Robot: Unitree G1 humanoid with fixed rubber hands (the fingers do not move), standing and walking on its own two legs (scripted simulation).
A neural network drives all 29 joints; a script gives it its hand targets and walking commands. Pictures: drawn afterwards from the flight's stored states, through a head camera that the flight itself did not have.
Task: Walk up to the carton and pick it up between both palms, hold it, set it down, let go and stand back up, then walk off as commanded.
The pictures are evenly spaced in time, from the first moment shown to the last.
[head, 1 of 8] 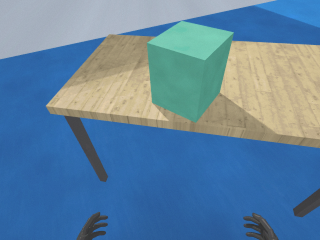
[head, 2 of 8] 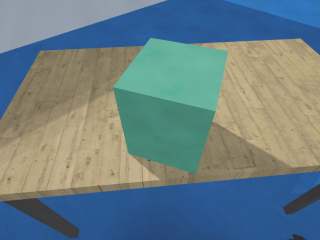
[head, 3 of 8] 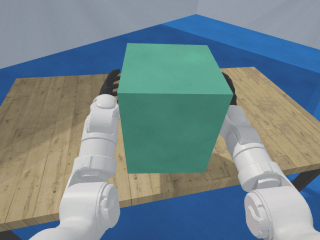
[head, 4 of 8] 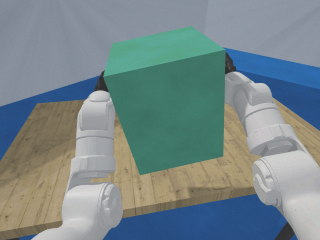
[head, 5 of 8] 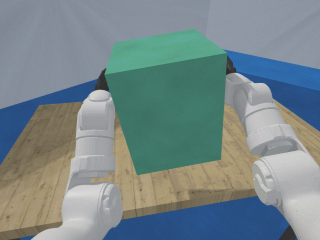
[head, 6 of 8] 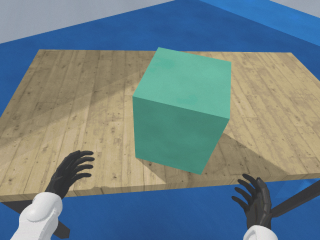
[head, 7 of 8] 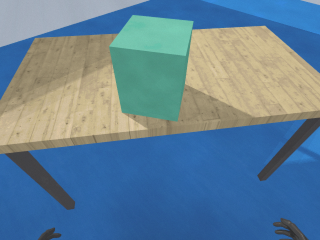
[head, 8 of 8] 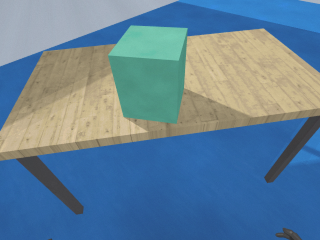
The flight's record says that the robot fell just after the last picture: no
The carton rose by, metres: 0.21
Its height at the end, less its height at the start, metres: +0.00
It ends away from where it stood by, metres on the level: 0.01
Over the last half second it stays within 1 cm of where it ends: yes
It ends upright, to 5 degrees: yes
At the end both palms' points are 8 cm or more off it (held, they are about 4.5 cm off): yes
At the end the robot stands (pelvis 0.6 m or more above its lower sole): yes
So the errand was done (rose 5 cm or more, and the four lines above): yes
